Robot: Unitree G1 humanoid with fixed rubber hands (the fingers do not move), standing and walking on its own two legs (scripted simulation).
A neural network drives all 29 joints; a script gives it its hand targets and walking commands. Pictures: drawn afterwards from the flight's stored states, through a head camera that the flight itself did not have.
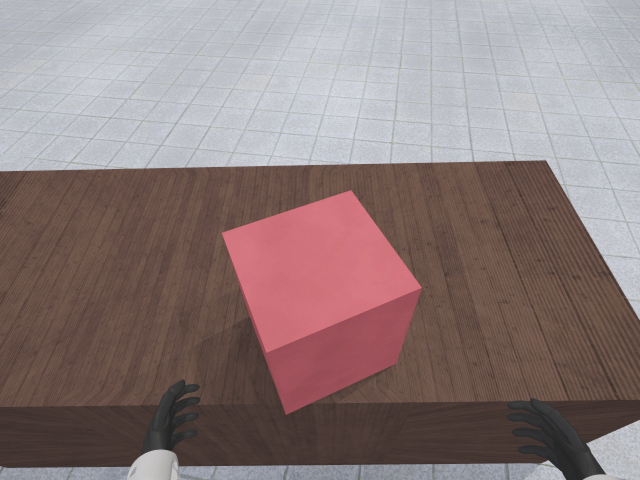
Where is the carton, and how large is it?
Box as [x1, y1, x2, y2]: [222, 190, 421, 414]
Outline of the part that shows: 350,190 222,233 252,323 286,414 395,363 421,288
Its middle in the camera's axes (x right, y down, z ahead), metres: +0.00 +0.10 +0.62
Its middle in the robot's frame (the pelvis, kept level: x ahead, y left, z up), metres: +0.40 +0.01 -0.08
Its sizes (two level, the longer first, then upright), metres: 0.210 0.200 0.250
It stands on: a pedestal, 0.56 m high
